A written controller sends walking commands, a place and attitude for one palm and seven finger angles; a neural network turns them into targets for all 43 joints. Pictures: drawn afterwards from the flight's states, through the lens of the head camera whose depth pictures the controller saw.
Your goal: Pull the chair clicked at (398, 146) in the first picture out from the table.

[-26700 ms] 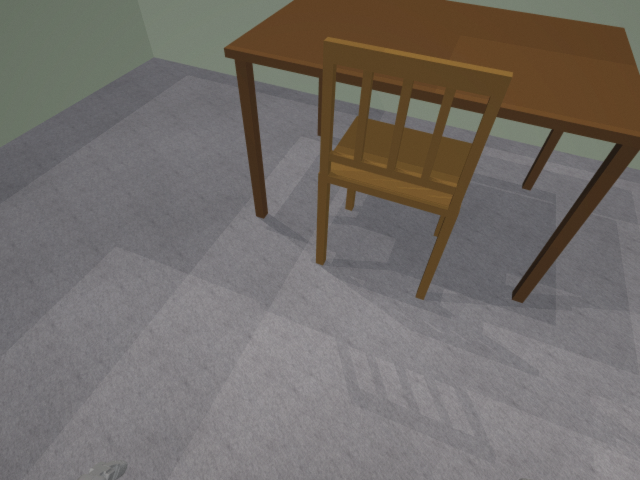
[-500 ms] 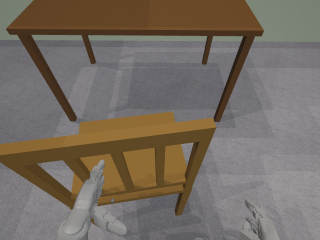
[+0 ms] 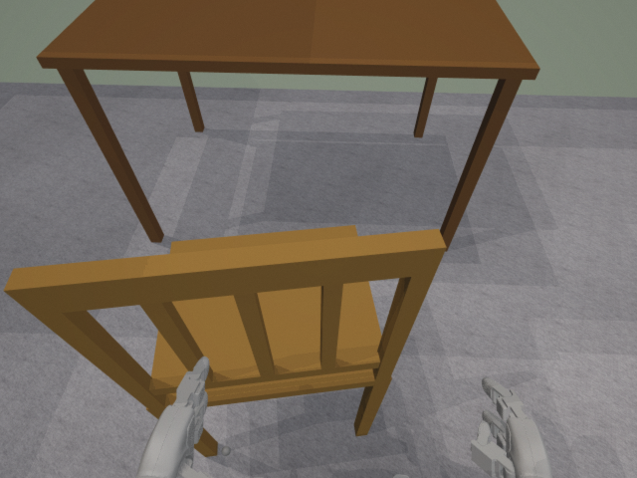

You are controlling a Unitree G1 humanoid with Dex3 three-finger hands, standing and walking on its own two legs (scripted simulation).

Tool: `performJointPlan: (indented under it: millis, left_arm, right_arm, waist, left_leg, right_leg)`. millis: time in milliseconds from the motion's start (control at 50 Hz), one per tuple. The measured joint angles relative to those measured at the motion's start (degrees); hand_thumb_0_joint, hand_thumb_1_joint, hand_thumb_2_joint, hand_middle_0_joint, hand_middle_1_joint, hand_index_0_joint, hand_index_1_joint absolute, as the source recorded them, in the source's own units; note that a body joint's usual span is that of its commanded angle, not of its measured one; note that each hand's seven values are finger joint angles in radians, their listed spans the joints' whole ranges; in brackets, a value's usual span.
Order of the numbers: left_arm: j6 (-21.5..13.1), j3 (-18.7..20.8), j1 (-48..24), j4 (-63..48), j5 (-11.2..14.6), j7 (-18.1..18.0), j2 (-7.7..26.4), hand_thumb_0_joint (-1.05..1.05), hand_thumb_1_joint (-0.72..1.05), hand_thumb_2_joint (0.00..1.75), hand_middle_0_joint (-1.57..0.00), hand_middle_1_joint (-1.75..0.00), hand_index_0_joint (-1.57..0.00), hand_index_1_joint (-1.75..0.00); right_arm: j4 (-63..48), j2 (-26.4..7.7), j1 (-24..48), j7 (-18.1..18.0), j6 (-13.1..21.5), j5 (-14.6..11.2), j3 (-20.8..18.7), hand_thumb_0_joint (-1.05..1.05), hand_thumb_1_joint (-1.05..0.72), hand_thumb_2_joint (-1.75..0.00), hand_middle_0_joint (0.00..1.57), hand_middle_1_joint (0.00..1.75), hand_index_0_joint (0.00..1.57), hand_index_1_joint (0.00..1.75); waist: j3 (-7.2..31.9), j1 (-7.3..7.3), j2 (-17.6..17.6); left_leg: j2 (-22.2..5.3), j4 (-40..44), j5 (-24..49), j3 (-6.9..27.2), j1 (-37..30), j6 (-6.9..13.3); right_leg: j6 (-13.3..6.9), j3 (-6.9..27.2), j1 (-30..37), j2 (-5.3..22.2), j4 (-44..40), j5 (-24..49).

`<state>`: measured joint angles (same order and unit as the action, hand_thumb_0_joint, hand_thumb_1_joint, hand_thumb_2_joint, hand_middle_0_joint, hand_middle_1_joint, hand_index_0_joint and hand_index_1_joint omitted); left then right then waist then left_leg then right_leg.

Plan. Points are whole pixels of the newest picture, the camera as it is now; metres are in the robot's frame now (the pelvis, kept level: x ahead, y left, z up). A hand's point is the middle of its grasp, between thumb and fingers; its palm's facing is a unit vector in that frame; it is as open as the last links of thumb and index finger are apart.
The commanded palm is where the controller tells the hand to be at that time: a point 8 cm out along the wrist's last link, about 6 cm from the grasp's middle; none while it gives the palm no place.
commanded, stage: draw the hand back to the body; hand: left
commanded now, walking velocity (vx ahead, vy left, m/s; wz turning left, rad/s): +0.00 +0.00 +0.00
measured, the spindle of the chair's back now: (257, 335) +0.32 +0.09 -0.03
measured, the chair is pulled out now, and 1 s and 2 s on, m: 0.56 0.56 0.56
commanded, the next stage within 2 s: step back with the hand held close in 1.54 s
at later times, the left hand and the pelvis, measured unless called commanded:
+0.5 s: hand (156, 424) +0.18 +0.16 +0.07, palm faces -0.01 -0.99 -0.14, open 17.1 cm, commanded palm +0.15 +0.23 +0.11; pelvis -0.01 +0.00 +0.00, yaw +0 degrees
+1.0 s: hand (28, 367) +0.20 +0.24 +0.17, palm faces +0.40 -0.79 -0.46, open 10.8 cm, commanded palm +0.16 +0.28 +0.20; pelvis +0.02 -0.01 +0.04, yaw +0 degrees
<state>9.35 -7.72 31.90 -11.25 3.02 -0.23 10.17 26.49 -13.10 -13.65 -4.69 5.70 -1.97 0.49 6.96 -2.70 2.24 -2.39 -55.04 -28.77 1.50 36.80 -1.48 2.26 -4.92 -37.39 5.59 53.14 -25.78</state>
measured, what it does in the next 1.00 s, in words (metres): stands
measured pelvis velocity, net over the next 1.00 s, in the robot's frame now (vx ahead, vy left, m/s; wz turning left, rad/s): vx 0.02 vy -0.01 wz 0.00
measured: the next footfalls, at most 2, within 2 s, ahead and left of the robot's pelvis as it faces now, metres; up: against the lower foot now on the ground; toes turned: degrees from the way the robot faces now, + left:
none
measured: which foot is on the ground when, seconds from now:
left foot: down 0.00-1.00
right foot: down 0.00-1.00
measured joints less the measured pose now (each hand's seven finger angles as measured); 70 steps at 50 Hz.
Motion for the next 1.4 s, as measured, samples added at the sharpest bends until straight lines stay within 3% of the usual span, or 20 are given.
performJointPlan:
  millis: [100,220,280,340,480,560,680,880,1020,1200,1400]
  left_arm:
    - [-11.09,2.51,2.34,-4.77,4.64,0.06,-0.74,-0.01,-0.54,0.2,-0.01,0.0,-0.01,-0.01]
    - [-24.52,6.37,2.08,-4.67,6.05,1.77,0.64,-0.01,-0.54,0.2,0.0,0.0,-0.03,-0.02]
    - [-28.23,8.17,1.02,-5.55,7.06,3.7,1.79,-0.01,-0.55,0.2,0.0,0.0,-0.03,-0.02]
    - [-26.68,9.79,0.87,-6.59,8.28,5.79,2.67,-0.01,-0.55,0.2,0.0,0.0,-0.02,-0.01]
    - [-18.86,12.6,2.91,-7.65,11.2,8.62,4.85,-0.01,-0.52,0.22,-0.01,-0.01,-0.06,-0.04]
    - [-11.85,11.29,4.21,-10.56,3.58,1.02,8.75,-0.01,-0.44,0.25,-0.02,-0.02,-0.13,-0.08]
    - [-6.75,12.15,5.07,-12.94,0.78,-5.69,9.69,-0.01,-0.26,0.34,-0.05,-0.06,-0.2,-0.14]
    - [-5.46,15.61,3.26,-12.01,0.11,-7.69,10.31,0.0,0.09,0.51,-0.1,-0.13,-0.31,-0.25]
    - [-7.54,22.17,-1.01,-14.37,0.23,-9.73,10.63,0.0,0.33,0.63,-0.14,-0.18,-0.27,-0.26]
    - [-11.38,28.71,-6.44,-11.78,0.46,-9.32,10.34,0.01,0.66,0.78,-0.18,-0.25,-0.2,-0.27]
    - [-11.27,27.06,-3.38,-13.67,0.48,-8.64,9.52,0.01,0.85,0.88,-0.21,-0.29,-0.21,-0.3]
  right_arm:
    - [1.49,0.9,0.05,0.06,2.42,0.01,-0.73,0.01,-0.91,-0.9,0.2,0.3,0.2,0.29]
    - [3.96,1.71,1.57,1.63,3.59,-0.16,-1.51,0.01,-0.91,-0.9,0.2,0.3,0.2,0.29]
    - [5.0,1.86,2.51,2.02,3.41,-0.53,-1.6,0.01,-0.91,-0.9,0.2,0.3,0.2,0.29]
    - [5.44,1.94,2.85,1.77,2.72,-1.17,-1.29,0.02,-0.91,-0.9,0.2,0.3,0.2,0.29]
    - [5.35,1.83,1.93,-0.25,3.3,-2.15,-0.35,0.02,-0.91,-0.9,0.2,0.3,0.2,0.3]
    - [4.44,1.28,0.6,-1.64,2.21,-1.41,-0.3,0.02,-0.91,-0.9,0.2,0.3,0.2,0.29]
    - [4.63,0.27,0.48,-2.76,1.5,-0.82,0.16,0.01,-0.91,-0.9,0.2,0.3,0.2,0.29]
    - [7.64,0.22,2.39,-2.27,2.67,-0.07,0.92,0.01,-0.91,-0.9,0.2,0.3,0.2,0.29]
    - [9.64,0.09,3.24,-1.4,3.85,0.31,0.99,0.01,-0.91,-0.9,0.2,0.3,0.2,0.29]
    - [10.58,0.26,5.14,0.0,1.17,0.24,-0.14,0.01,-0.91,-0.9,0.2,0.3,0.2,0.3]
    - [11.2,-1.1,3.34,-0.01,0.53,0.26,-1.67,0.01,-0.91,-0.9,0.2,0.3,0.2,0.29]
  waist:
    - [-0.05,1.12,-0.92]
    - [-0.28,2.31,-0.91]
    - [-1.11,2.75,-0.33]
    - [-1.57,2.76,0.56]
    - [-1.05,2.12,1.35]
    - [-1.77,3.27,1.18]
    - [-3.91,4.24,1.83]
    - [-7.07,6.2,2.25]
    - [-7.64,7.54,3.08]
    - [-7.8,6.3,3.35]
    - [-9.13,6.12,2.05]
  left_leg:
    - [-0.28,-2.88,-0.97,0.4,2.57,-0.24]
    - [-0.73,-7.22,-2.23,0.99,6.8,-0.61]
    - [-0.89,-8.59,-2.61,1.26,7.57,-0.7]
    - [-0.91,-7.76,-2.28,1.25,6.24,-0.73]
    - [-0.8,-1.78,-0.3,0.73,0.04,-0.5]
    - [-1.11,2.79,0.9,0.31,-5.76,-0.76]
    - [-1.16,9.58,3.0,0.06,-14.12,-0.7]
    - [-1.04,18.38,6.16,-0.32,-23.49,-0.91]
    - [-0.96,22.58,7.7,-0.46,-27.68,-1.05]
    - [-1.26,26.05,9.07,-1.53,-30.11,-1.13]
    - [-1.55,27.44,9.59,-2.12,-30.92,-1.02]
  right_leg:
    - [-0.22,-0.15,-2.37,-0.2,2.55,-0.82]
    - [-0.6,-0.34,-6.37,-0.54,6.46,-1.86]
    - [-0.6,-0.47,-7.0,-0.68,7.58,-2.13]
    - [-0.5,-0.52,-5.62,-0.75,6.66,-1.76]
    - [-0.46,-0.52,0.36,-0.83,1.07,-0.02]
    - [-0.58,-0.5,5.98,-1.29,-3.39,1.24]
    - [-0.56,-0.84,14.42,-1.59,-10.21,3.29]
    - [-0.66,-1.12,23.38,-1.78,-18.01,5.83]
    - [-0.71,-1.28,27.26,-1.84,-21.48,6.9]
    - [-0.83,-0.43,28.77,-2.28,-24.01,8.1]
    - [-0.72,0.03,29.69,-2.7,-26.21,9.28]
